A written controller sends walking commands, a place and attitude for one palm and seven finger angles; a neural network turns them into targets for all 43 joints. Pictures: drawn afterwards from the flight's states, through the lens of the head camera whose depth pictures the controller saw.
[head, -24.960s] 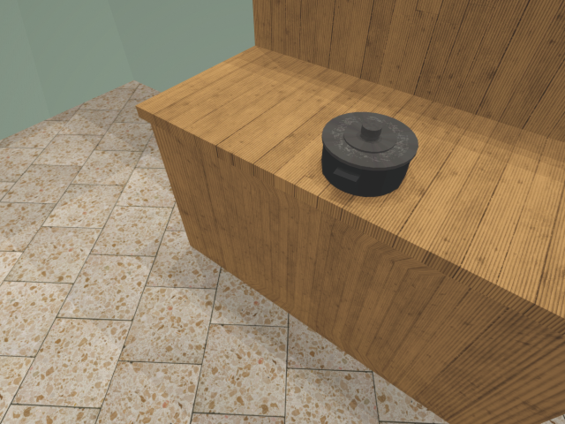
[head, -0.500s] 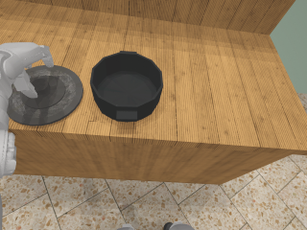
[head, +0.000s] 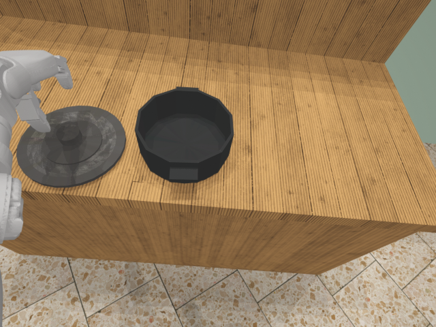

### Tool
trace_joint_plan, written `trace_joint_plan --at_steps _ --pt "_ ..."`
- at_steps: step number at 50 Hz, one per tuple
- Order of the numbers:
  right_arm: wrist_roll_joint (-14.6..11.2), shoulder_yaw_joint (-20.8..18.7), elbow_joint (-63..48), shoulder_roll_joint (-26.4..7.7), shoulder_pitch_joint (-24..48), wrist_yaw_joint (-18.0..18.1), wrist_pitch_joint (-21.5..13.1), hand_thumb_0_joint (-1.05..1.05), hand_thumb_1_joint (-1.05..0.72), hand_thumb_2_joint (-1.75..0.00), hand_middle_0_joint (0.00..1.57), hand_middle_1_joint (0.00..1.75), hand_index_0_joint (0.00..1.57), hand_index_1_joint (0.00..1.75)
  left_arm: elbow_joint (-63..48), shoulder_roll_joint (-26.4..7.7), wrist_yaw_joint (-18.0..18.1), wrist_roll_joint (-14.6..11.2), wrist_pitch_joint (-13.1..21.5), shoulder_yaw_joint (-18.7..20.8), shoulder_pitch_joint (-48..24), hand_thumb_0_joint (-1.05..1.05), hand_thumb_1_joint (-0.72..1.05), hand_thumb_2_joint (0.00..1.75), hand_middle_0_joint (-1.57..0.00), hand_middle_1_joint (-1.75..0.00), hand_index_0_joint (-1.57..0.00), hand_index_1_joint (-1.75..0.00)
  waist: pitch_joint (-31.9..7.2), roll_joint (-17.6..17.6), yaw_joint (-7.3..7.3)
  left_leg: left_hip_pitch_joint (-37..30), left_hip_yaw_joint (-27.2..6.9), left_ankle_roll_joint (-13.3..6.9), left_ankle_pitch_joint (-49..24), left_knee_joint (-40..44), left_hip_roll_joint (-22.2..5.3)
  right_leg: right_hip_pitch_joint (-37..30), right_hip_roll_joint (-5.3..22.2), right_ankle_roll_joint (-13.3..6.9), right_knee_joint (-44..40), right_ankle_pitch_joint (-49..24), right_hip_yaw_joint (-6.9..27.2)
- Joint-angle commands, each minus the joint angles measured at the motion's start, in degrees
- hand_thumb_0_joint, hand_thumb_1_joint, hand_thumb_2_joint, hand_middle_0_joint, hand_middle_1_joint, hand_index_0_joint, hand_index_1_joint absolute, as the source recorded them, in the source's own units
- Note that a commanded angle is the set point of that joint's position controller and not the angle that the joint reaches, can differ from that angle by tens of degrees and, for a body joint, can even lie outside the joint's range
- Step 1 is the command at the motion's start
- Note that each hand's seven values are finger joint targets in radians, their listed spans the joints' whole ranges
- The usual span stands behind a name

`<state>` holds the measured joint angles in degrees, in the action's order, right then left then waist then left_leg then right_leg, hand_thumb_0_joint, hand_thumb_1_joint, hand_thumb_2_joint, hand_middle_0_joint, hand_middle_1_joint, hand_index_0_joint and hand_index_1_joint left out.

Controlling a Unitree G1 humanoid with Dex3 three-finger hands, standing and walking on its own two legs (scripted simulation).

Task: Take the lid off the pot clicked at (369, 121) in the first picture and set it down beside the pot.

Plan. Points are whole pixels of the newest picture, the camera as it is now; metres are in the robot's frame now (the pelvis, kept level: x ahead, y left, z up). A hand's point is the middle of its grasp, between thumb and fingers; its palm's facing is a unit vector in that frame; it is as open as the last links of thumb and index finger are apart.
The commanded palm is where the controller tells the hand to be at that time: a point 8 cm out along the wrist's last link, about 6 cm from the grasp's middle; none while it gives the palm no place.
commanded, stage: raise the empty hand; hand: left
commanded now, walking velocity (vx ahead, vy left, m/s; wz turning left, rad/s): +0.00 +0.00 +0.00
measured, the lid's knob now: (69, 135) +0.49 +0.29 +0.01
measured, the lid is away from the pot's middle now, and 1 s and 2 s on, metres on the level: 0.24 0.24 0.24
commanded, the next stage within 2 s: draw the hand back to the body in 0.60 s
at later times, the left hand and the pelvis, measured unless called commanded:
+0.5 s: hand (18, 75) +0.48 +0.31 +0.16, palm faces -0.39 -0.08 -0.92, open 11.0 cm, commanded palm +0.52 +0.27 +0.22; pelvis +0.01 -0.01 +0.01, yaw +1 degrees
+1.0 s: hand (24, 84) +0.47 +0.29 +0.16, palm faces -0.37 -0.03 -0.93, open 11.0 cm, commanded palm +0.45 +0.28 +0.22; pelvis +0.01 -0.01 +0.01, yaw +2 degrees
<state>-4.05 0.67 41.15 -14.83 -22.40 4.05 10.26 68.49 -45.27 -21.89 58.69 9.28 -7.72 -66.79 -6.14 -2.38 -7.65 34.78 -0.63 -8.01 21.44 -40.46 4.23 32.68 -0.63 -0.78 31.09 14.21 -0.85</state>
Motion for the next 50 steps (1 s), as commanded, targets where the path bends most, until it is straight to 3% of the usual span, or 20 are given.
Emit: trace_joint_plan --at_steps 1,3,7,11,15,17,21,25,27,30,32,33,35,37,39,41,43,45,48,50 --pt "0.61 -3.58 -2.47 -11.53 -7.67 0.87 -0.22 0.0 -0.9 -0.9 0.2 0.3 0.2 0.3 -12.57 -13.91 1.26 -0.9 0.1 5.16 -29.88 0.0 0.06 0.51 -0.3 -0.95 -0.3 -0.95 -23.84 -8.62 -0.94 -30.97 -8.84 9.62 -43.5 3.63 -5.95 3.06 -3.63 -2.0 -1.34 -10.11 -2.42" --pt "0.82 -3.31 -3.07 -11.43 -7.2 1.14 -0.31 0.0 -0.9 -0.9 0.2 0.3 0.2 0.3 -14.39 -17.97 1.34 -1.17 0.66 8.01 -29.84 0.0 0.06 0.51 -0.3 -0.95 -0.3 -0.95 -26.5 -7.86 -0.23 -29.99 -7.79 9.05 -44.75 3.92 -5.2 -1.73 -3.43 -1.92 -1.53 -13.12 -1.9" --pt "0.47 -3.61 -2.41 -11.44 -6.88 0.92 -0.62 0.0 -0.9 -0.9 0.2 0.3 0.2 0.3 -13.16 -11.81 0.82 -1.27 -0.06 2.85 -31.16 0.0 0.06 0.51 -0.3 -0.95 -0.3 -0.95 -22.1 -9.13 -0.84 -31.17 -8.23 9.9 -46.42 4.85 -5.85 1.63 -3.37 -1.98 -2.33 -12.3 -2.69" --pt "0.16 -2.98 -3.43 -11.55 -6.4 0.97 -0.62 0.0 -0.9 -0.9 0.2 0.3 0.2 0.3 -11.45 -19.06 0.55 -1.0 -0.33 7.79 -28.99 0.0 0.06 0.51 -0.3 -0.95 -0.3 -0.95 -22.88 -6.06 0.22 -27.72 -6.8 8.42 -41.39 5.54 -4.87 -3.85 -3.28 -1.99 -2.96 -12.87 -2.03" --pt "0.45 -3.47 -2.81 -11.34 -6.15 0.63 -0.56 0.0 -0.9 -0.9 0.2 0.3 0.2 0.3 -14.88 -13.16 -0.37 -1.06 -0.49 2.72 -33.43 0.0 0.06 0.51 -0.3 -0.95 -0.3 -0.95 -22.42 -10.23 -0.66 -33.12 -8.85 9.86 -48.18 5.7 -5.89 0.02 -3.38 -1.87 -3.42 -12.63 -2.86" --pt "0.79 -3.91 -3.27 -11.27 -5.87 0.3 -0.63 0.0 -0.9 -0.9 0.2 0.3 0.2 0.3 -17.21 -15.29 -0.97 -1.5 -0.33 5.09 -33.55 0.0 0.06 0.51 -0.3 -0.95 -0.3 -0.95 -24.06 -11.18 0.15 -36.28 -8.89 9.88 -53.95 5.2 -5.99 -0.01 -3.54 -1.79 -3.67 -13.54 -2.52" --pt "0.03 -3.03 -3.41 -11.26 -5.09 0.76 -0.47 0.0 -0.9 -0.9 0.2 0.3 0.2 0.3 -9.24 -14.65 -1.6 -2.48 -1.31 4.21 -29.17 0.0 0.06 0.51 -0.3 -0.95 -0.3 -0.95 -20.48 -3.09 -0.43 -26.81 -6.29 7.55 -37.32 7.1 -4.56 -4.78 -2.95 -1.46 -4.79 -12.11 -2.39" --pt "0.33 -3.51 -1.71 -11.57 -5.59 -0.01 -0.7 0.0 -0.9 -0.9 0.2 0.3 0.2 0.3 -14.64 -8.58 -2.22 -2.13 -2.39 -1.51 -37.17 0.0 0.06 0.51 -0.3 -0.95 -0.3 -0.95 -19.31 -10.1 -1.04 -33.3 -8.66 9.44 -45.76 7.3 -5.86 0.68 -3.22 -1.84 -4.89 -11.92 -3.18" --pt "0.94 -3.9 -2.32 -11.45 -5.82 -0.2 -0.75 0.0 -0.9 -0.9 0.2 0.3 0.2 0.3 -17.15 -13.12 -2.15 -1.48 -1.6 2.81 -37.25 0.0 0.06 0.51 -0.3 -0.95 -0.3 -0.95 -23.25 -11.46 -0.32 -38.43 -10.25 10.53 -56.88 5.62 -6.15 1.25 -3.68 -1.81 -3.99 -13.45 -2.67" --pt "0.6 -3.22 -3.59 -10.96 -4.45 0.26 -0.58 0.0 -0.9 -0.9 0.2 0.3 0.2 0.3 -11.78 -16.94 -2.16 -1.9 -1.08 6.65 -31.28 0.0 0.06 0.51 -0.3 -0.95 -0.3 -0.95 -24.48 -4.5 0.34 -31.36 -7.55 8.48 -44.08 6.75 -4.65 -5.61 -3.05 -1.49 -4.69 -12.62 -2.25" --pt "-0.2 -2.69 -3.7 -11.26 -3.81 0.53 -0.68 0.0 -0.9 -0.9 0.2 0.3 0.2 0.3 -7.83 -14.3 -1.81 -2.63 -1.53 4.01 -27.58 0.0 0.06 0.51 -0.3 -0.95 -0.3 -0.95 -20.45 -1.39 0.4 -24.69 -5.58 7.21 -35.23 8.22 -3.92 -7.72 -2.47 -1.76 -4.77 -13.38 -2.0" --pt "-0.24 -2.59 -2.98 -11.31 -3.55 0.34 -0.66 0.0 -0.9 -0.9 0.2 0.3 0.2 0.3 -6.48 -8.45 -2.06 -2.75 -2.28 -1.08 -29.19 0.0 0.06 0.51 -0.3 -0.95 -0.3 -0.95 -16.61 -2.43 -0.54 -24.25 -5.78 7.46 -34.52 8.65 -4.05 -4.79 -2.68 -1.9 -5.01 -12.29 -2.62" --pt "0.08 -3.3 -1.52 -11.57 -4.86 -0.5 -0.75 0.0 -0.9 -0.9 0.2 0.3 0.2 0.3 -10.98 -4.41 -2.39 -2.43 -3.45 -4.32 -35.35 0.0 0.06 0.51 -0.3 -0.95 -0.3 -0.95 -16.74 -6.11 -1.12 -30.13 -8.05 8.81 -43.49 7.73 -5.55 0.24 -3.14 -1.73 -4.59 -12.28 -3.48" --pt "1.42 -4.15 -3.14 -11.48 -4.35 -0.96 -0.54 0.0 -0.9 -0.9 0.2 0.3 0.2 0.3 -21.2 -13.65 -1.88 -1.07 -1.87 3.81 -38.1 0.0 0.06 0.51 -0.3 -0.95 -0.3 -0.95 -24.91 -12.67 0.76 -39.05 -10.01 10.55 -59.59 5.52 -6.02 0.05 -3.44 -1.96 -3.33 -15.01 -2.55" --pt "1.68 -3.55 -5.66 -10.46 -3.33 -0.48 -0.46 0.0 -0.9 -0.9 0.2 0.3 0.2 0.3 -20.29 -22.84 -1.05 -0.45 0.26 12.62 -31.22 0.0 0.06 0.51 -0.3 -0.95 -0.3 -0.95 -30.68 -9.52 2.17 -38.54 -9.54 9.81 -58.7 5.89 -5.17 -6.34 -3.4 -1.81 -3.38 -14.09 -1.76" --pt "0.58 -2.82 -7.07 -10.01 -0.86 -0.05 0.07 0.0 -0.9 -0.9 0.2 0.3 0.2 0.3 -15.1 -21.21 -1.03 -1.99 0.55 11.71 -23.9 0.0 0.06 0.51 -0.3 -0.95 -0.3 -0.95 -26.6 -3.01 2.57 -28.03 -6.29 7.76 -43.26 7.8 -3.94 -12.69 -2.26 -1.68 -4.31 -15.56 -1.56" --pt "0.24 -2.94 -6.97 -9.96 0.12 -0.59 -0.01 0.0 -0.9 -0.9 0.2 0.3 0.2 0.3 -12.14 -11.63 -1.1 -3.16 -0.54 4.45 -20.02 0.0 0.06 0.51 -0.3 -0.95 -0.3 -0.95 -18.68 -3.07 2.1 -25.13 -5.69 7.56 -38.34 9.16 -4.11 -9.31 -1.96 -1.93 -5.27 -13.84 -2.13" --pt "0.64 -3.76 -6.58 -9.95 -0.09 -1.66 0.27 0.0 -0.9 -0.9 0.2 0.3 0.2 0.3 -21.39 -8.09 -1.72 -3.4 -1.36 1.31 -25.18 0.0 0.06 0.51 -0.3 -0.95 -0.3 -0.95 -18.9 -7.77 1.82 -31.01 -7.07 8.49 -47.0 8.59 -5.01 -5.53 -2.28 -1.87 -5.31 -14.77 -2.63" --pt "1.58 -4.09 -8.28 -10.12 -0.14 -2.01 0.84 0.0 -0.9 -0.9 0.2 0.3 0.2 0.3 -30.44 -22.17 -1.34 -2.66 0.76 13.39 -24.25 0.0 0.06 0.51 -0.3 -0.95 -0.3 -0.95 -28.08 -9.61 3.03 -39.01 -9.37 9.08 -61.84 7.47 -5.26 -8.28 -2.96 -1.76 -4.21 -16.8 -1.8" --pt "1.01 -3.31 -9.59 -9.48 1.84 -1.55 0.74 0.0 -0.9 -0.9 0.2 0.3 0.2 0.3 -24.65 -23.15 -1.46 -4.28 1.76 15.88 -15.35 0.0 0.06 0.51 -0.3 -0.95 -0.3 -0.95 -26.1 -3.38 3.8 -32.01 -6.91 7.02 -51.82 8.35 -4.25 -14.29 -2.04 -1.49 -5.11 -17.94 -1.45"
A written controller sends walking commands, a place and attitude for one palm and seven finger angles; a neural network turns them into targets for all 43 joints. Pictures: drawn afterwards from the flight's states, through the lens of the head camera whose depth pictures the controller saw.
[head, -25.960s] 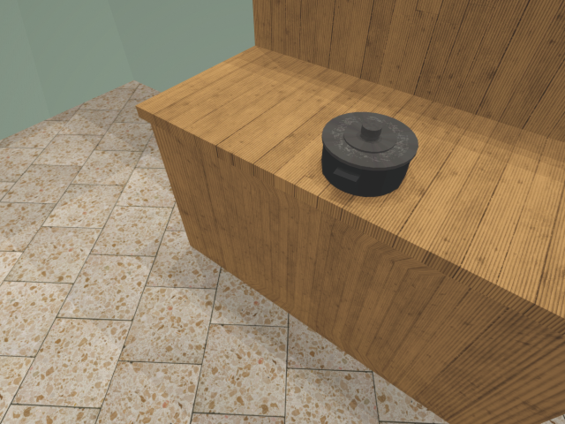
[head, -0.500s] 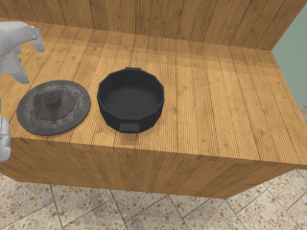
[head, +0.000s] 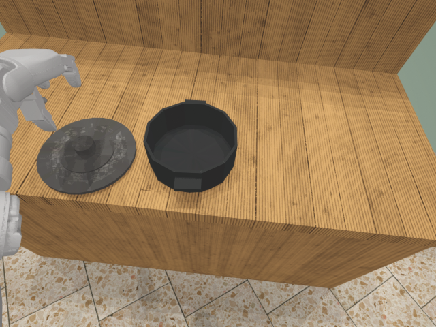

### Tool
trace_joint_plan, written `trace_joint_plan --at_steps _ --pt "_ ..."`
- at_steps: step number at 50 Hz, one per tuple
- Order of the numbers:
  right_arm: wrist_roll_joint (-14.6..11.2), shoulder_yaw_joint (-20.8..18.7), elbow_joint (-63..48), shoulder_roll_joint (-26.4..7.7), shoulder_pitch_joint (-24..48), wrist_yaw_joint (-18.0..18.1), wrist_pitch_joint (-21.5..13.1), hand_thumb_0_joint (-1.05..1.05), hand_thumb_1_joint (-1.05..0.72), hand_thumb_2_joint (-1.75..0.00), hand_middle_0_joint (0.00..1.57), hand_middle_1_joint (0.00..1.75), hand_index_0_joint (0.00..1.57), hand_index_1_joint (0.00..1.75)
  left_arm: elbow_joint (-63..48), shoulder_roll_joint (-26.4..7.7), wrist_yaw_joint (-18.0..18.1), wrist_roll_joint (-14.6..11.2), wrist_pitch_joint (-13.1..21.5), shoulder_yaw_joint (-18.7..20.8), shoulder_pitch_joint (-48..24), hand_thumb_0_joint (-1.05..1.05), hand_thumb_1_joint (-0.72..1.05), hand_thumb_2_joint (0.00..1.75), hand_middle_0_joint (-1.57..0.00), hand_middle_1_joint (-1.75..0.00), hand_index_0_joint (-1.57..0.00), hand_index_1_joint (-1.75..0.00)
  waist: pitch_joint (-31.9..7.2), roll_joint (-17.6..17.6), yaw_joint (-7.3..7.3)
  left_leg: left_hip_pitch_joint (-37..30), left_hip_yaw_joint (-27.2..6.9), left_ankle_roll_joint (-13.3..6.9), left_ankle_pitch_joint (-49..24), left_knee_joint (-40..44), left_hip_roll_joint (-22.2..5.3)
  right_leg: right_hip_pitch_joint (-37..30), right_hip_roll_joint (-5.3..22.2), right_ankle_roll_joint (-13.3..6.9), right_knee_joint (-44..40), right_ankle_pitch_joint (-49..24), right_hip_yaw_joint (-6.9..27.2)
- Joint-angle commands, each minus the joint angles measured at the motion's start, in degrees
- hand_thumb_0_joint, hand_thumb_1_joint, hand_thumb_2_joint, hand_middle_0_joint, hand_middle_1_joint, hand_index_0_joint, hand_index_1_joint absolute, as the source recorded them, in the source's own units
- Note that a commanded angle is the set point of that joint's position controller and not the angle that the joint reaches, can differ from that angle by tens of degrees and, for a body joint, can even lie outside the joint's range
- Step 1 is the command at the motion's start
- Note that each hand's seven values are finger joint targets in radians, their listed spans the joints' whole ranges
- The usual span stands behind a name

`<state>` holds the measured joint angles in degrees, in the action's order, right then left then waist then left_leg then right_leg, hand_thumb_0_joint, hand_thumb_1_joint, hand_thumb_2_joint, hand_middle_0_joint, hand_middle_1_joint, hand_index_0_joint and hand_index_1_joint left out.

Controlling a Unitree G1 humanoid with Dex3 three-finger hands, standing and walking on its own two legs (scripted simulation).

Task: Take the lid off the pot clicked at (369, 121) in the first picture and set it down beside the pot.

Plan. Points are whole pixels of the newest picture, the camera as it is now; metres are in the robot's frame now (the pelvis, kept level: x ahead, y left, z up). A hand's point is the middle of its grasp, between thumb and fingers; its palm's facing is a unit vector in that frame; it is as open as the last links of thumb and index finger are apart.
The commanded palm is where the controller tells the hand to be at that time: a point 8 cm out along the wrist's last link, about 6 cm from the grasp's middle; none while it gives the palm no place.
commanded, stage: draw the hand back to the body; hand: left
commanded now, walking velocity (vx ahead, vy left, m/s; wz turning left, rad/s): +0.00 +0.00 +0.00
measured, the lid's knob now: (84, 145) +0.49 +0.28 -0.01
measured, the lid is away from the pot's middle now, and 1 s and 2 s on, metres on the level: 0.24 0.24 0.24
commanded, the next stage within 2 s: step back with the hand held close in 1.96 s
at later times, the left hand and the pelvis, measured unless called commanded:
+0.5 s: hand (69, 94) +0.43 +0.22 +0.19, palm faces +0.30 -0.90 -0.31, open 10.8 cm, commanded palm +0.37 +0.26 +0.20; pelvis +0.01 -0.03 +0.01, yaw -1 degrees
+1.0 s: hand (69, 160) +0.32 +0.20 +0.18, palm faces +0.44 -0.85 -0.29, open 8.5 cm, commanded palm +0.27 +0.23 +0.19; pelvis -0.01 -0.09 +0.01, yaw -1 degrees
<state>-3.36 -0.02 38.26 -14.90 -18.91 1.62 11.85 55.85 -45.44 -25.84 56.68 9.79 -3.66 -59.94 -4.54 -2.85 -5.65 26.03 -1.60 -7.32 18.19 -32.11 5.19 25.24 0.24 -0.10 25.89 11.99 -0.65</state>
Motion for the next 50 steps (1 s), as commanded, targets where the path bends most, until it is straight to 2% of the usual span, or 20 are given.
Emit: trace_joint_plan --at_steps 1,2,5,7,9,10,11,12,13,15,17,18,21,24,26,29,32,38,42,50 --pt "-0.21 -2.21 -7.16 -9.3 -0.37 0.98 -0.6 0.0 -0.9 -0.9 0.2 0.3 0.2 0.3 -8.95 -21.13 2.3 -3.5 1.11 10.78 -17.71 0.0 0.06 0.51 -0.3 -0.95 -0.3 -0.95 -24.63 0.1 1.96 -18.16 -4.44 5.37 -40.75 0.88 -4.74 -9.36 -2.28 -2.09 -0.3 -16.04 -1.49" --pt "-0.24 -2.48 -7.11 -9.73 0.27 0.79 -0.43 0.0 -0.9 -0.9 0.2 0.3 0.2 0.3 -10.77 -20.16 2.34 -4.25 1.26 9.77 -17.57 0.0 0.06 0.51 -0.3 -0.95 -0.3 -0.95 -23.94 -0.38 2.23 -17.14 -3.85 5.06 -38.82 1.66 -4.65 -10.24 -1.74 -2.31 -0.55 -17.24 -1.25" --pt "-0.3 -2.95 -6.94 -8.86 1.96 -0.21 0.04 0.0 -0.9 -0.9 0.2 0.3 0.2 0.3 -18.01 -7.23 1.2 -4.25 -0.04 -1.57 -22.13 0.0 0.06 0.51 -0.3 -0.95 -0.3 -0.95 -17.83 -6.46 0.29 -22.8 -5.74 6.87 -44.61 1.71 -5.98 -0.84 -2.48 -2.3 -1.42 -13.45 -2.75" --pt "-0.08 -3.5 -7.7 -9.41 2.07 -0.49 0.1 0.0 -0.9 -0.9 0.2 0.3 0.2 0.3 -24.5 -14.19 1.43 -3.84 0.2 3.88 -23.19 0.0 0.06 0.51 -0.3 -0.95 -0.3 -0.95 -21.58 -9.32 1.03 -28.7 -7.24 7.72 -52.04 0.75 -6.34 0.51 -2.87 -2.45 -1.14 -12.44 -2.38" --pt "0.11 -2.71 -9.14 -9.31 2.18 -0.2 -0.35 0.0 -0.9 -0.9 0.2 0.3 0.2 0.3 -24.85 -24.08 2.35 -4.6 1.61 14.08 -15.67 0.0 0.06 0.51 -0.3 -0.95 -0.3 -0.95 -27.72 -6.37 2.71 -27.72 -6.93 6.56 -50.76 1.06 -5.3 -7.06 -2.76 -2.63 -1.03 -14.46 -1.9" --pt "-1.23 -2.14 -10.21 -4.34 -7.69 0.8 -2.7 0.0 -0.9 -0.9 0.2 0.3 0.2 0.3 -20.26 -2.39 12.2 -36.98 0.91 16.97 -14.42 0.0 0.06 0.51 -0.3 -0.95 -0.3 -0.95 -17.95 -6.64 -0.38 -33.13 -7.86 10.48 -40.91 2.75 -10.03 -2.67 -0.88 -4.09 -1.03 -9.96 -3.73" --pt "-0.91 -1.18 -10.4 -6.04 -4.02 1.26 -4.05 0.0 -0.9 -0.9 0.2 0.3 0.2 0.3 -23.8 -0.51 16.21 -40.79 0.78 13.56 -10.89 0.0 0.06 0.51 -0.3 -0.95 -0.3 -0.95 -16.39 -3.98 0.89 -34.74 -11.0 10.61 -34.97 5.9 -11.94 -1.34 -0.72 -3.9 -2.04 -1.62 -2.55" --pt "-0.89 -1.24 -10.47 -5.75 -2.33 1.7 -5.15 0.0 -0.9 -0.9 0.2 0.3 0.2 0.3 -26.54 3.9 18.33 -42.21 1.04 10.98 -10.12 0.0 0.06 0.51 -0.3 -0.95 -0.3 -0.95 -13.76 -4.93 0.4 -36.02 -12.61 10.85 -30.36 7.86 -13.05 1.01 -0.32 -3.86 -2.52 1.03 -2.09" --pt "-0.44 -1.3 -10.76 -6.63 -1.33 2.17 -6.19 0.0 -0.9 -0.9 0.2 0.3 0.2 0.3 -26.13 4.5 20.34 -47.15 0.73 13.01 -7.37 0.0 0.06 0.51 -0.3 -0.95 -0.3 -0.95 -13.85 0.0 0.71 -33.85 -11.38 9.63 -25.93 8.42 -12.65 -1.12 0.04 -3.55 -3.13 1.66 -1.37" --pt "-0.27 -0.85 -9.23 -7.86 -0.64 2.4 -7.66 0.0 -0.9 -0.9 0.2 0.3 0.2 0.3 -27.19 1.97 23.8 -51.55 0.09 16.15 -7.7 0.0 0.06 0.51 -0.3 -0.95 -0.3 -0.95 -14.11 1.08 1.42 -29.29 -7.6 8.25 -26.96 6.95 -10.99 -6.54 0.36 -3.62 -4.38 -4.81 -0.76" --pt "0.47 -0.64 -8.04 -8.6 -0.34 2.34 -9.19 0.0 -0.9 -0.9 0.2 0.3 0.2 0.3 -33.6 -2.83 26.44 -53.2 0.49 20.79 -11.17 0.0 0.1 0.53 -0.3 -0.91 -0.3 -0.91 -16.78 -2.39 1.85 -30.24 -6.71 9.24 -35.55 5.55 -10.51 -9.27 0.52 -3.55 -3.49 -9.25 -1.0" --pt "0.76 -0.67 -8.27 -8.04 0.04 2.13 -10.41 0.0 -0.9 -0.9 0.2 0.3 0.2 0.3 -39.12 -3.57 27.49 -53.71 1.08 22.23 -13.03 0.0 0.12 0.54 -0.3 -0.9 -0.3 -0.9 -18.71 -7.34 2.16 -32.78 -7.07 10.19 -40.2 5.77 -10.86 -9.57 0.34 -3.6 -3.22 -8.79 -1.11" --pt "1.57 -0.54 -8.25 -6.81 1.18 1.23 -13.11 0.0 -0.9 -0.9 0.2 0.3 0.2 0.3 -41.33 -0.19 29.43 -55.15 0.23 24.18 0.25 0.0 0.18 0.56 -0.29 -0.85 -0.29 -0.85 -16.0 -13.92 3.8 -34.88 -7.6 12.07 -48.91 5.63 -11.83 -9.43 0.15 -3.78 -2.33 -6.12 -1.76" --pt "1.7 -0.51 -8.73 -6.97 2.95 0.63 -13.27 0.0 -0.9 -0.9 0.2 0.3 0.2 0.3 -41.27 2.58 29.73 -57.15 -1.09 25.51 15.68 0.0 0.25 0.59 -0.28 -0.8 -0.28 -0.8 -11.37 -4.43 5.09 -26.52 -4.65 10.22 -45.89 5.17 -11.22 -15.82 0.46 -3.47 -3.14 -13.77 -2.29" --pt "1.12 -0.44 -9.23 -7.27 4.56 0.64 -13.38 0.0 -0.9 -0.9 0.2 0.3 0.2 0.3 -45.24 4.91 29.42 -58.67 -1.57 23.93 17.76 0.0 0.29 0.61 -0.27 -0.77 -0.27 -0.77 -10.72 0.01 4.91 -21.63 -2.75 8.51 -39.5 5.72 -10.33 -19.97 1.08 -3.14 -2.83 -20.49 -2.49" --pt "1.05 -1.09 -9.19 -7.54 4.88 0.94 -14.2 0.0 -0.9 -0.9 0.2 0.3 0.2 0.3 -51.73 0.66 30.11 -58.65 -1.39 28.54 20.41 0.0 0.35 0.64 -0.27 -0.72 -0.27 -0.72 -13.66 -4.24 5.27 -26.11 -3.13 8.78 -46.19 5.35 -10.62 -19.78 0.82 -2.83 -2.04 -21.4 -2.69" --pt "1.19 -1.01 -8.55 -7.48 5.72 1.18 -14.41 0.0 -0.9 -0.9 0.2 0.3 0.2 0.3 -55.02 -1.64 30.86 -58.98 -1.74 31.69 24.49 0.0 0.41 0.67 -0.26 -0.67 -0.26 -0.67 -13.31 -2.9 5.61 -25.63 -2.24 7.94 -45.44 5.11 -10.13 -21.83 1.04 -2.62 -2.49 -23.54 -2.36" --pt "0.29 -0.89 -8.09 -7.06 8.45 1.62 -15.31 0.0 -0.9 -0.9 0.2 0.3 0.2 0.3 -56.55 6.39 30.91 -59.91 -3.12 25.3 27.08 0.0 0.54 0.73 -0.24 -0.57 -0.24 -0.57 -10.58 -2.09 4.6 -23.63 -0.03 5.51 -32.05 6.42 -7.91 -21.32 1.0 -2.13 -3.97 -23.12 -1.4" --pt "0.14 -0.64 -7.32 -7.32 10.04 1.94 -15.29 0.0 -0.9 -0.9 0.2 0.3 0.2 0.3 -56.98 2.13 31.86 -60.36 -3.49 29.64 30.93 0.0 0.63 0.77 -0.23 -0.51 -0.23 -0.51 -9.22 -0.44 5.28 -20.43 0.61 4.93 -23.53 6.84 -6.89 -23.74 1.66 -2.28 -3.83 -23.18 -1.16" --pt "-0.11 0.29 -8.59 -5.89 14.14 2.19 -17.15 0.0 -0.9 -0.9 0.2 0.3 0.2 0.3 -61.94 5.51 32.24 -61.32 -2.85 28.01 36.37 0.0 0.79 0.85 -0.21 -0.38 -0.21 -0.38 -6.66 -2.84 6.2 -20.63 0.81 4.7 -17.82 8.2 -6.16 -22.72 1.66 -2.02 -4.84 -17.79 -0.71"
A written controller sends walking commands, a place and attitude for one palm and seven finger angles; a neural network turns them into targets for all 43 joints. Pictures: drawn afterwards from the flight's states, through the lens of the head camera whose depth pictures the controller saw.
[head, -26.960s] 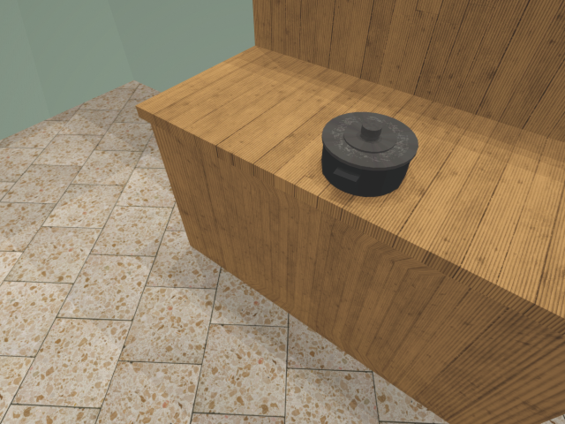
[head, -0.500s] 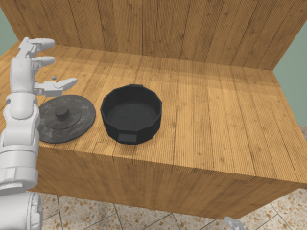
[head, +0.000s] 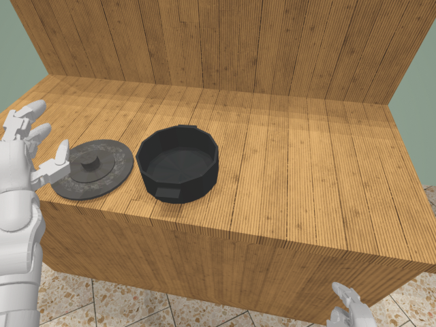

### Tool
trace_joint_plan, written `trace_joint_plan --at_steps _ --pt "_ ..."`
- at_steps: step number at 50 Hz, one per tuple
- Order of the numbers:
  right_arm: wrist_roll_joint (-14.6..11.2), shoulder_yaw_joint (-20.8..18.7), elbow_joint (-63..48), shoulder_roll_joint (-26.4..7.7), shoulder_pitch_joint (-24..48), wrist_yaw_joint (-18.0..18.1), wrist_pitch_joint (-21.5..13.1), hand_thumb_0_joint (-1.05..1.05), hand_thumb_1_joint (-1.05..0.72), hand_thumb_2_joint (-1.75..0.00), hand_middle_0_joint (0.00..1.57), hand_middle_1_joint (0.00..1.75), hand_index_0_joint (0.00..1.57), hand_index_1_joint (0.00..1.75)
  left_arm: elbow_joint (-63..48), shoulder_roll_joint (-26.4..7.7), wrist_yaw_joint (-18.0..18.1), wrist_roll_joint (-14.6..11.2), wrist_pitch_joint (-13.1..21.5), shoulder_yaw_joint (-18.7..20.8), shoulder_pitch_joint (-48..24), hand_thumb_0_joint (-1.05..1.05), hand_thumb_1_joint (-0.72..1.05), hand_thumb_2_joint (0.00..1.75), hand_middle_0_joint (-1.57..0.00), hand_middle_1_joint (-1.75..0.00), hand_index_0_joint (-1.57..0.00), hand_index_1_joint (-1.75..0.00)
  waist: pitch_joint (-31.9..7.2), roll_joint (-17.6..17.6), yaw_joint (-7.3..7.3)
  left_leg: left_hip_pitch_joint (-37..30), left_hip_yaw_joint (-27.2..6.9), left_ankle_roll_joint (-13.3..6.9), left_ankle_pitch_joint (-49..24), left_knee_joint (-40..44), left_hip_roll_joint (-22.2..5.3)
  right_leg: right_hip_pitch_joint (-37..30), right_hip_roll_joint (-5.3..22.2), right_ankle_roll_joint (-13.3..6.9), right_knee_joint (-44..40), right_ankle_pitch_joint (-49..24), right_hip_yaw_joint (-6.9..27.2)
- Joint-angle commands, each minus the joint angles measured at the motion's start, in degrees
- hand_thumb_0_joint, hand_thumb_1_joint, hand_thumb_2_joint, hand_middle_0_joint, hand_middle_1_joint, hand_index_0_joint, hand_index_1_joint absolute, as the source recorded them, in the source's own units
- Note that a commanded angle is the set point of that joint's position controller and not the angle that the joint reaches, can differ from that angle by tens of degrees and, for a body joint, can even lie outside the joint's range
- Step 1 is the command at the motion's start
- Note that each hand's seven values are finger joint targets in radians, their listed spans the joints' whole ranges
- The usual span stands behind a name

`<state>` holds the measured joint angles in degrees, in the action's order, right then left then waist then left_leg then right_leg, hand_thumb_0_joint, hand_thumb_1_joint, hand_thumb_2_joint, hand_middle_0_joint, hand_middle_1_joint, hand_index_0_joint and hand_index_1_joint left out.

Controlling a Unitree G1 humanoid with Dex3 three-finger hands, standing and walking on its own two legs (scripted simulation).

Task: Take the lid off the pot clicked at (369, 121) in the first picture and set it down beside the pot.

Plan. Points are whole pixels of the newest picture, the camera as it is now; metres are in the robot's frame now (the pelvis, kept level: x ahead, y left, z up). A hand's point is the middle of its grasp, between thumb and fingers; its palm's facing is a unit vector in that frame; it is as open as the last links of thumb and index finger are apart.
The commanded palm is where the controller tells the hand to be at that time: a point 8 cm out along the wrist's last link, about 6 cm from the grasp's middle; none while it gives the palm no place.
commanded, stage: draw the hand back to the body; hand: left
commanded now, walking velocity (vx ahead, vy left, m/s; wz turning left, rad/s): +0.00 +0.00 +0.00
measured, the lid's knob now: (89, 160) +0.49 +0.38 -0.02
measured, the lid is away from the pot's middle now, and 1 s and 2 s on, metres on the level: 0.24 0.24 0.24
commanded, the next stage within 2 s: step back with the hand held close in 0.96 s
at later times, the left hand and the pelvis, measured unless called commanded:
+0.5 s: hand (52, 217) +0.22 +0.25 +0.16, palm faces +0.43 -0.84 -0.32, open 7.5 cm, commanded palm +0.16 +0.28 +0.18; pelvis -0.02 -0.01 +0.00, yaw +0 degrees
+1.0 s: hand (23, 259) +0.17 +0.26 +0.15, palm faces +0.40 -0.84 -0.37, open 7.5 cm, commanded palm +0.12 +0.30 +0.17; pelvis -0.01 +0.02 +0.00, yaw +0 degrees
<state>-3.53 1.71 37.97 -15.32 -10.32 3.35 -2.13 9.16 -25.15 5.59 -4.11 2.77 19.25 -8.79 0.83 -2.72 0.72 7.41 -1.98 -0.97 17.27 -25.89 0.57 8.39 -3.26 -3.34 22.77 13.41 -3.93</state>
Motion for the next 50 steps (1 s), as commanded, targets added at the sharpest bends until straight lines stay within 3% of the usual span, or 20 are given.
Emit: trace_joint_plan --at_steps 1,2,3,4,7,9,12,13,17,18,20,22,28,30,32,34,39,42,49,50 --pt "0.13 -1.4 -8.2 -5.51 5.52 0.46 -3.23 0.0 -0.9 -0.9 0.2 0.3 0.2 0.3 -14.49 -14.78 0.88 -0.64 4.08 5.73 -12.76 0.0 0.82 0.86 -0.21 -0.36 -0.21 -0.36 -10.93 -1.89 -0.02 -1.4 1.11 -1.7 -16.17 2.08 -1.61 -5.59 5.16 1.21 -1.87 -18.53 2.5" --pt "0.05 -1.5 -7.85 -5.63 5.66 0.44 -3.12 0.0 -0.9 -0.9 0.2 0.3 0.2 0.3 -12.8 -14.27 0.76 -0.79 3.93 5.59 -11.22 0.0 0.84 0.87 -0.21 -0.35 -0.21 -0.35 -8.63 -0.27 -0.37 -0.74 1.14 -1.69 -14.77 2.1 -1.67 -4.38 5.08 1.36 -2.54 -17.24 2.52" --pt "-0.06 -1.36 -8.35 -5.49 6.1 0.52 -3.13 0.0 -0.9 -0.9 0.2 0.3 0.2 0.3 -12.75 -12.59 0.53 -1.11 3.81 4.38 -10.35 0.0 0.86 0.88 -0.21 -0.33 -0.21 -0.33 -8.91 0.94 -0.32 -0.4 1.27 -1.77 -13.58 2.75 -1.38 -4.39 4.86 1.58 -2.73 -15.66 2.61" --pt "-0.1 -1.36 -8.68 -5.45 6.65 0.53 -3.3 0.0 -0.9 -0.9 0.2 0.3 0.2 0.3 -14.35 -13.43 0.53 -1.19 3.99 5.09 -10.37 0.0 0.88 0.89 -0.2 -0.32 -0.2 -0.32 -8.52 1.43 -0.09 -0.4 1.12 -1.87 -12.7 2.64 -1.58 -4.07 5.05 1.61 -3.07 -14.44 2.67" --pt "0.1 -1.22 -8.95 -5.12 7.75 0.46 -4.18 0.0 -0.9 -0.9 0.2 0.3 0.2 0.3 -20.79 -14.96 0.6 -1.28 5.24 6.51 -8.83 0.0 0.9 0.9 -0.2 -0.3 -0.2 -0.3 -9.99 -2.2 0.33 -2.02 1.06 -1.96 -12.78 2.28 -1.45 -4.83 5.56 1.62 -3.56 -14.23 3.41" --pt "0.38 -1.08 -9.34 -4.64 8.18 0.45 -4.7 0.0 -0.9 -0.9 0.2 0.3 0.2 0.3 -22.65 -13.86 0.76 -1.35 5.52 6.64 -6.21 0.0 0.9 0.9 -0.2 -0.3 -0.2 -0.3 -11.55 -2.17 0.79 -2.73 1.28 -1.91 -13.8 2.41 -1.35 -5.84 5.36 1.62 -3.4 -14.92 3.33" --pt "0.38 -1.29 -8.68 -4.67 8.37 0.53 -4.79 0.0 -0.9 -0.9 0.2 0.3 0.2 0.3 -19.75 -12.02 0.66 -1.73 4.9 6.44 -1.41 0.0 0.9 0.9 -0.2 -0.3 -0.2 -0.3 -6.91 2.84 0.33 -1.13 1.31 -1.95 -11.28 2.1 -1.5 -3.48 5.42 2.07 -4.93 -11.8 3.75" --pt "0.25 -1.2 -9.01 -4.38 8.96 0.65 -4.87 0.0 -0.9 -0.9 0.2 0.3 0.2 0.3 -20.34 -9.8 0.39 -1.87 4.95 4.54 -1.47 0.0 0.9 0.9 -0.2 -0.3 -0.2 -0.3 -6.57 1.99 0.14 -1.25 1.7 -2.01 -9.62 2.6 -1.22 -2.68 5.35 2.19 -5.55 -9.01 4.03" --pt "0.55 -1.17 -9.36 -4.08 10.09 0.69 -6.38 0.0 -0.9 -0.9 0.2 0.3 0.2 0.3 -28.08 -10.82 0.77 -1.93 6.38 5.27 1.39 0.0 0.9 0.9 -0.2 -0.3 -0.2 -0.3 -6.51 -2.25 0.77 -2.49 1.2 -1.96 -7.4 2.45 -1.26 -1.95 6.0 1.96 -6.84 -4.36 4.52" --pt "0.68 -1.14 -9.53 -3.78 10.17 0.79 -6.79 0.0 -0.9 -0.9 0.2 0.3 0.2 0.3 -28.8 -9.87 0.9 -1.89 6.76 5.13 2.92 0.0 0.9 0.9 -0.2 -0.3 -0.2 -0.3 -7.22 -1.09 0.9 -2.51 1.23 -1.98 -7.59 2.97 -1.11 -2.52 5.64 1.98 -6.63 -4.06 4.33" --pt "0.97 -1.32 -9.37 -3.78 10.41 0.84 -7.23 0.0 -0.9 -0.9 0.2 0.3 0.2 0.3 -30.39 -10.42 1.23 -1.94 6.82 6.35 6.64 0.0 0.9 0.9 -0.2 -0.3 -0.2 -0.3 -7.66 -1.55 1.52 -2.62 1.27 -1.88 -8.34 2.62 -1.31 -3.22 6.02 1.94 -6.65 -4.4 4.63" --pt "1.06 -1.58 -8.98 -3.91 10.14 0.89 -7.46 0.0 -0.9 -0.9 0.2 0.3 0.2 0.3 -30.14 -10.91 1.29 -2.04 7.02 7.65 10.31 0.0 0.9 0.9 -0.2 -0.3 -0.2 -0.3 -6.27 1.52 1.53 -2.19 1.13 -1.89 -8.29 2.39 -1.4 -2.5 6.03 2.11 -7.07 -3.92 4.61" --pt "1.19 -1.51 -10.14 -3.41 10.44 0.85 -8.76 0.0 -0.9 -0.9 0.2 0.3 0.2 0.3 -37.42 -5.73 0.59 -1.75 7.69 3.03 17.56 0.0 0.9 0.9 -0.2 -0.3 -0.2 -0.3 -5.64 -1.62 1.35 -3.24 1.23 -1.85 -9.28 2.99 -1.35 -1.75 5.67 1.95 -6.41 -5.42 3.92" --pt "1.34 -1.66 -10.07 -3.45 10.16 0.95 -8.82 0.0 -0.9 -0.9 0.2 0.3 0.2 0.3 -37.93 -6.23 0.74 -1.81 7.55 4.19 21.62 0.0 0.9 0.9 -0.2 -0.3 -0.2 -0.3 -4.68 0.35 1.81 -2.96 1.03 -1.85 -9.38 2.97 -1.67 -1.35 5.66 1.98 -6.44 -5.05 3.65" --pt "1.56 -1.82 -9.94 -3.58 9.7 0.85 -8.98 0.0 -0.9 -0.9 0.2 0.3 0.2 0.3 -40.59 -8.33 0.93 -1.74 7.95 6.47 24.76 0.0 0.9 0.9 -0.2 -0.3 -0.2 -0.3 -4.29 -0.14 2.04 -2.62 0.72 -1.84 -10.22 2.81 -1.65 -1.76 5.76 1.77 -6.12 -6.66 3.71" --pt "1.77 -1.85 -10.27 -3.15 9.76 0.93 -8.91 0.0 -0.9 -0.9 0.2 0.3 0.2 0.3 -41.41 -6.53 0.76 -1.67 7.8 5.63 28.5 0.0 0.9 0.9 -0.2 -0.3 -0.2 -0.3 -5.37 0.8 2.2 -2.83 1.01 -1.91 -11.78 2.73 -1.68 -2.56 5.6 1.81 -5.49 -8.58 3.58" --pt "1.78 -1.81 -11.08 -2.77 9.88 0.69 -8.87 0.0 -0.9 -0.9 0.2 0.3 0.2 0.3 -45.96 -3.22 0.34 -1.2 7.3 2.47 34.56 0.0 0.9 0.9 -0.2 -0.3 -0.2 -0.3 -4.13 -1.06 1.99 -2.87 0.68 -1.66 -12.69 3.05 -1.89 -1.71 5.35 1.61 -4.98 -9.78 2.97" --pt "1.83 -1.73 -10.79 -3.13 9.67 0.93 -8.6 0.0 -0.9 -0.9 0.2 0.3 0.2 0.3 -48.4 -6.11 0.97 -1.02 7.11 4.43 31.71 0.0 0.9 0.9 -0.2 -0.3 -0.2 -0.3 -2.68 -0.6 1.59 -2.39 -0.21 -1.45 -11.29 3.38 -1.92 -0.88 5.06 1.37 -5.08 -8.07 2.92" --pt "2.01 -1.19 -11.43 -2.73 9.54 1.04 -8.06 0.0 -0.9 -0.9 0.2 0.3 0.2 0.3 -46.71 -2.11 0.81 -0.63 5.82 1.48 34.51 0.0 0.9 0.9 -0.2 -0.3 -0.2 -0.3 -2.39 -0.89 1.96 -2.06 -1.08 -1.15 -11.83 4.61 -2.11 -1.13 4.67 1.15 -4.09 -7.15 1.92" --pt "2.0 -1.25 -11.55 -2.78 9.66 1.01 -7.88 0.0 -0.9 -0.9 0.2 0.3 0.2 0.3 -46.55 -1.77 0.72 -0.71 5.53 1.11 34.69 0.0 0.9 0.9 -0.2 -0.3 -0.2 -0.3 -2.26 0.54 1.9 -1.86 -1.24 -1.17 -11.98 4.66 -2.17 -1.18 4.64 1.25 -3.95 -7.25 1.8"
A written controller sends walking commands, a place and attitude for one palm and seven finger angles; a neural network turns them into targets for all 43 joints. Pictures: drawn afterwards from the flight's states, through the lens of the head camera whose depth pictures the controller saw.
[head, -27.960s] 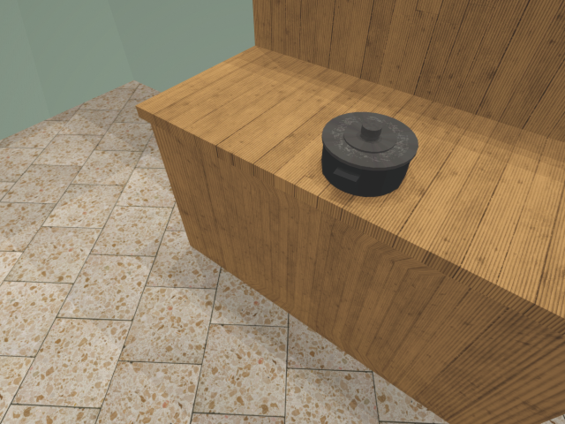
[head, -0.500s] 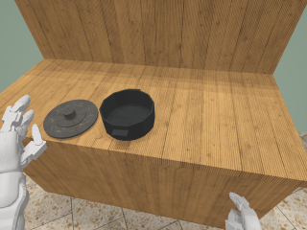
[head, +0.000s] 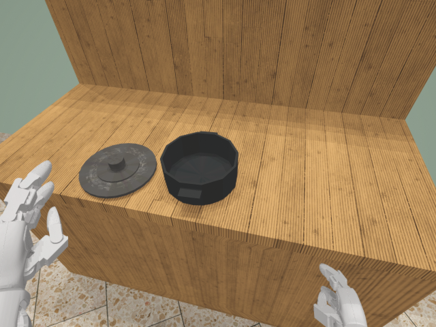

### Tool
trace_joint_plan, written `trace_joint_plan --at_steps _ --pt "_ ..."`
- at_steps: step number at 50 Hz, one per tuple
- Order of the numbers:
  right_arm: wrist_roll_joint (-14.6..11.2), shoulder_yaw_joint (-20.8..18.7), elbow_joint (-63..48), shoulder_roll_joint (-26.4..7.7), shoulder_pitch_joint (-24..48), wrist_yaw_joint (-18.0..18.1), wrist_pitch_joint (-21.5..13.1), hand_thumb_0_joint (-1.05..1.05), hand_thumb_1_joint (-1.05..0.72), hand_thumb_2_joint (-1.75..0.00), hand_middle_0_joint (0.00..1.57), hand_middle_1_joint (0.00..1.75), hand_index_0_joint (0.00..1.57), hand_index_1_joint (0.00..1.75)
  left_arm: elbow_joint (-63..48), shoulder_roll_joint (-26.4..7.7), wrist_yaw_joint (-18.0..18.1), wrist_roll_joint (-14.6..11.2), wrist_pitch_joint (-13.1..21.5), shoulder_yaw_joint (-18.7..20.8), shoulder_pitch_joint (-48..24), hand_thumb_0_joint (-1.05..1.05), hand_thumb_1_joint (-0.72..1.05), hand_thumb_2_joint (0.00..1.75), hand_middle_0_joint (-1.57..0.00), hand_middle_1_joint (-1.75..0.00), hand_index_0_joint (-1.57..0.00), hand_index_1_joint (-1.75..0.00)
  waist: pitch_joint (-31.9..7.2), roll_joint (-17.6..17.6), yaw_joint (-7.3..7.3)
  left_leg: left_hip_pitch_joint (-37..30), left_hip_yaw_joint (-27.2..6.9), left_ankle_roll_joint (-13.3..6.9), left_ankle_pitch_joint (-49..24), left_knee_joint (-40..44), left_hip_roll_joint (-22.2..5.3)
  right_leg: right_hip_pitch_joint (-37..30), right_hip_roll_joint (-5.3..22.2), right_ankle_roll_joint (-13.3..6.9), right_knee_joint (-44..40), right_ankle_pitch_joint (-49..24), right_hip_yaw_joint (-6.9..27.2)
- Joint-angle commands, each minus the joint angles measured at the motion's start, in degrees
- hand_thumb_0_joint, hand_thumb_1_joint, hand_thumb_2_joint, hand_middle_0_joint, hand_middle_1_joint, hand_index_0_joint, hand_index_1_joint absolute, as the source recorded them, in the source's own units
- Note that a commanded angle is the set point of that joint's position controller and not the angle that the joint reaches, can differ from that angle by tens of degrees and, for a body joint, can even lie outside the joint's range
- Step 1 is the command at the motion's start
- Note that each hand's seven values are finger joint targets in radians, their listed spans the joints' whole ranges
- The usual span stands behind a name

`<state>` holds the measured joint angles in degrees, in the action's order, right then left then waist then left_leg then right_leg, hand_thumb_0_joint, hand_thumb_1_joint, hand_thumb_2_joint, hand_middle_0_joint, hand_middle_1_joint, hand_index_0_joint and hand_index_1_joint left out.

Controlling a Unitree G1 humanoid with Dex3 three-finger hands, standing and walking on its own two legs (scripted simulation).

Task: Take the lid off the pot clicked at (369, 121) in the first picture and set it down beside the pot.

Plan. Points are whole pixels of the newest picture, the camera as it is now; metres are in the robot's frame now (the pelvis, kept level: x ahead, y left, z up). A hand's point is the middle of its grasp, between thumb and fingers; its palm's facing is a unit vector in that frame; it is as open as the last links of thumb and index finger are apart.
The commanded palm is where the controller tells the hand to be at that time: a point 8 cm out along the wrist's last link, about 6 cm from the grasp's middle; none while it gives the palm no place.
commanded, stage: step back with the hand held close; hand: left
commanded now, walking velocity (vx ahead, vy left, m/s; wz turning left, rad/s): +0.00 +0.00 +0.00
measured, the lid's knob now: (116, 161) +0.51 +0.35 -0.02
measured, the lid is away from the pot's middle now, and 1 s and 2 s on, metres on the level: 0.24 0.24 0.24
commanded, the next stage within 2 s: stop stepping back and stand still in 1.50 s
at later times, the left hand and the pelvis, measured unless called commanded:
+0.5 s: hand (47, 241) +0.18 +0.27 +0.15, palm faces +0.21 -0.82 -0.53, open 7.5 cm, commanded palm +0.12 +0.31 +0.17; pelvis -0.02 +0.04 -0.01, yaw -2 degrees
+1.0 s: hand (8, 300) +0.10 +0.26 +0.16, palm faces +0.33 -0.84 -0.43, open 7.5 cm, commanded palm +0.04 +0.31 +0.17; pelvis -0.09 +0.03 -0.02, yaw +1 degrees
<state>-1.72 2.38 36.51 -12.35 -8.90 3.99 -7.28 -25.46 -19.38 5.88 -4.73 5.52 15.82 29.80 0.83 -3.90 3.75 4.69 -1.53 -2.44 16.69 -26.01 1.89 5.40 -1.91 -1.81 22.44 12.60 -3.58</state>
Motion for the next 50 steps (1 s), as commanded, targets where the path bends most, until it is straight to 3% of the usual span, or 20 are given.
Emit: trace_joint_plan --at_steps 1,3,4,5,6,11,13,17,18,22,26,31,36,39,42,43,45,47,48,50 --pt "0.27 -2.03 -10.32 -5.91 8.21 0.31 -2.76 0.0 -0.9 -0.9 0.2 0.3 0.2 0.3 -13.5 -8.17 0.46 0.11 2.87 4.94 -4.15 0.0 0.9 0.9 -0.2 -0.3 -0.2 -0.3 -3.02 0.43 -0.94 0.57 -1.52 0.28 -12.32 4.68 -3.48 1.24 3.42 -0.37 -3.41 -7.45 1.53" --pt "0.41 -1.73 -10.57 -5.86 8.31 0.03 -3.12 0.0 -0.9 -0.9 0.2 0.3 0.2 0.3 -16.48 -9.74 0.66 0.23 3.22 6.05 -5.91 0.0 0.9 0.9 -0.2 -0.3 -0.2 -0.3 -4.86 -0.97 -0.75 0.68 -2.28 0.6 -12.95 5.07 -3.42 0.05 3.19 -0.6 -2.72 -7.63 1.57" --pt "0.14 -2.15 -12.49 -7.39 6.73 0.46 -1.78 0.0 -0.9 -0.9 0.2 0.3 0.2 0.3 -21.53 -20.7 1.49 -0.17 6.7 17.89 -16.0 0.0 0.9 0.9 -0.2 -0.3 -0.2 -0.3 2.66 3.26 -1.57 6.01 -3.91 -1.1 -6.25 5.2 -5.0 4.16 5.71 -0.22 -5.08 -10.08 8.67" --pt "0.77 -2.51 -10.62 -6.23 5.96 0.49 -1.39 0.0 -0.9 -0.9 0.2 0.3 0.2 0.3 -15.01 -16.61 1.34 0.05 7.2 15.83 -10.46 0.0 0.9 0.9 -0.2 -0.3 -0.2 -0.3 3.59 8.98 -2.08 6.91 -4.07 -1.24 -4.86 3.8 -4.77 4.71 7.21 -0.31 -5.75 -9.77 9.45" --pt "0.98 -2.91 -10.43 -6.28 5.84 0.14 -1.03 0.0 -0.9 -0.9 0.2 0.3 0.2 0.3 -13.16 -14.66 1.04 0.39 7.05 13.97 -7.56 0.0 0.9 0.9 -0.2 -0.3 -0.2 -0.3 4.06 11.3 -2.21 6.69 -3.98 -1.26 -5.54 2.19 -4.45 5.67 8.19 -0.42 -6.42 -11.03 11.1" --pt "0.83 -3.61 -12.04 -7.58 5.88 -0.81 -0.15 0.0 -0.9 -0.9 0.2 0.3 0.2 0.3 -16.14 -9.14 -0.58 0.6 8.71 9.36 0.47 0.0 0.9 0.9 -0.2 -0.3 -0.2 -0.3 -5.16 -2.45 -2.62 5.64 -4.86 -1.64 -18.17 3.23 -7.31 0.38 8.3 0.68 1.21 -20.74 7.33" --pt "0.79 -3.81 -12.89 -7.54 5.81 -1.39 0.19 0.0 -0.9 -0.9 0.2 0.3 0.2 0.3 -18.85 -9.23 -0.85 0.83 9.45 9.79 4.24 0.0 0.9 0.9 -0.2 -0.3 -0.2 -0.3 -9.8 -2.85 -2.65 4.42 -5.92 -1.83 -25.83 2.79 -8.72 -0.72 7.41 1.2 3.8 -21.01 5.71" --pt "0.65 -5.39 -14.52 -7.93 5.35 -1.76 0.97 0.0 -0.9 -0.9 0.2 0.3 0.2 0.3 -24.38 -15.23 0.11 1.41 10.27 16.11 8.7 0.0 0.9 0.9 -0.2 -0.3 -0.2 -0.3 -14.84 -1.34 -2.69 3.06 -8.0 -1.47 -37.93 1.57 -11.5 0.55 6.79 1.34 8.02 -14.71 5.06" --pt "0.83 -5.28 -14.95 -7.2 4.89 -1.76 1.22 0.0 -0.9 -0.9 0.2 0.3 0.2 0.3 -24.72 -13.85 0.12 1.24 10.36 15.32 10.07 0.0 0.9 0.9 -0.2 -0.3 -0.2 -0.3 -14.29 -1.84 -2.75 3.03 -8.29 -1.02 -39.89 1.76 -11.68 1.96 6.45 1.4 8.66 -11.12 4.05" --pt "1.16 -6.16 -14.76 -7.51 3.78 -1.42 1.17 0.0 -0.9 -0.9 0.2 0.3 0.2 0.3 -26.15 -15.74 0.64 1.23 10.45 17.21 9.46 0.0 0.9 0.9 -0.2 -0.3 -0.2 -0.3 -9.97 -6.18 -3.1 5.73 -10.52 -1.15 -41.11 3.48 -14.47 6.0 5.28 1.9 11.82 2.33 2.91" --pt "1.38 -6.17 -13.5 -7.4 2.04 -1.07 0.71 0.0 -0.9 -0.9 0.2 0.3 0.2 0.3 -22.25 -12.66 0.55 1.01 10.26 14.49 7.85 0.0 0.9 0.9 -0.2 -0.3 -0.2 -0.3 -4.53 -3.33 -3.55 10.11 -10.51 -1.99 -34.52 2.81 -15.15 6.74 6.3 1.74 10.47 3.51 2.56" --pt "0.68 -6.34 -13.35 -8.43 0.98 -0.96 0.96 0.0 -0.9 -0.9 0.2 0.3 0.2 0.3 -19.14 -10.44 0.21 1.2 9.91 11.66 5.63 0.0 0.9 0.9 -0.2 -0.3 -0.2 -0.3 -6.27 2.71 -4.33 8.71 -9.42 -0.89 -32.52 -0.95 -13.09 5.42 7.5 0.88 5.68 -6.38 2.66" --pt "0.19 -5.97 -15.51 -7.43 2.81 -0.95 1.42 0.0 -0.9 -0.9 0.2 0.3 0.2 0.3 -23.14 -12.59 0.56 0.97 10.21 13.43 8.68 0.0 0.9 0.9 -0.2 -0.3 -0.2 -0.3 -8.22 1.15 -3.87 17.31 -8.55 -1.67 -6.65 -1.06 -10.53 3.53 9.71 -0.41 7.15 -5.11 4.96" --pt "-0.07 -5.79 -16.07 -6.58 2.3 -0.48 1.45 0.0 -0.9 -0.9 0.2 0.3 0.2 0.3 -25.39 -14.3 1.59 0.6 10.62 14.64 8.76 0.0 0.9 0.9 -0.2 -0.3 -0.2 -0.3 -8.18 5.65 -4.66 19.5 -6.77 -0.93 7.06 -6.49 -6.59 6.51 14.33 -2.92 2.59 -3.39 11.3" --pt "0.17 -5.95 -15.1 -6.5 0.96 -0.07 1.45 0.0 -0.9 -0.9 0.2 0.3 0.2 0.3 -26.8 -15.27 2.86 0.34 10.97 14.72 7.36 0.0 0.9 0.9 -0.2 -0.3 -0.2 -0.3 -6.38 6.35 -5.43 16.17 -5.61 0.21 11.54 -13.57 -4.19 14.74 18.67 -5.5 -3.16 5.56 15.96" --pt "0.25 -5.84 -14.72 -6.56 0.87 -0.03 1.34 0.0 -0.9 -0.9 0.2 0.3 0.2 0.3 -26.24 -14.04 3.1 0.31 11.04 13.76 7.27 0.0 0.9 0.9 -0.2 -0.3 -0.2 -0.3 -5.68 6.21 -5.73 15.71 -5.71 0.16 10.56 -13.95 -4.19 15.68 18.83 -5.46 -2.82 4.64 14.92" --pt "0.38 -5.81 -14.28 -6.71 1.54 0.17 1.04 0.0 -0.9 -0.9 0.2 0.3 0.2 0.3 -25.02 -14.0 3.59 0.55 11.3 14.3 6.86 0.0 0.9 0.9 -0.2 -0.3 -0.2 -0.3 -4.96 4.88 -5.7 16.87 -7.43 -0.47 7.43 -9.46 -5.78 15.01 16.2 -3.9 1.3 0.02 11.23" --pt "0.01 -5.83 -14.61 -7.21 2.78 0.47 0.72 0.0 -0.9 -0.9 0.2 0.3 0.2 0.3 -24.38 -14.29 3.69 0.94 11.62 14.49 6.21 0.0 0.9 0.9 -0.2 -0.3 -0.2 -0.3 -3.37 -1.29 -5.49 20.61 -11.03 -1.51 5.95 -1.45 -9.62 13.93 11.18 -1.5 7.7 0.62 6.45" --pt "-0.19 -5.46 -14.93 -7.28 2.69 0.49 0.3 0.0 -0.9 -0.9 0.2 0.3 0.2 0.3 -24.31 -12.85 3.47 1.03 11.88 13.42 6.14 0.0 0.9 0.9 -0.2 -0.3 -0.2 -0.3 -3.54 -5.37 -5.32 23.53 -12.97 -2.13 6.97 3.34 -12.22 11.31 8.17 -0.17 12.7 2.59 3.47" --pt "0.04 -5.63 -14.88 -7.31 2.79 0.39 -0.77 0.0 -0.9 -0.9 0.2 0.3 0.2 0.3 -22.22 -12.57 3.2 1.59 12.0 14.07 4.65 0.0 0.9 0.9 -0.2 -0.3 -0.2 -0.3 -2.18 -10.19 -5.05 32.25 -17.17 -4.08 16.98 13.2 -17.87 6.84 3.45 1.59 24.71 13.29 2.89"
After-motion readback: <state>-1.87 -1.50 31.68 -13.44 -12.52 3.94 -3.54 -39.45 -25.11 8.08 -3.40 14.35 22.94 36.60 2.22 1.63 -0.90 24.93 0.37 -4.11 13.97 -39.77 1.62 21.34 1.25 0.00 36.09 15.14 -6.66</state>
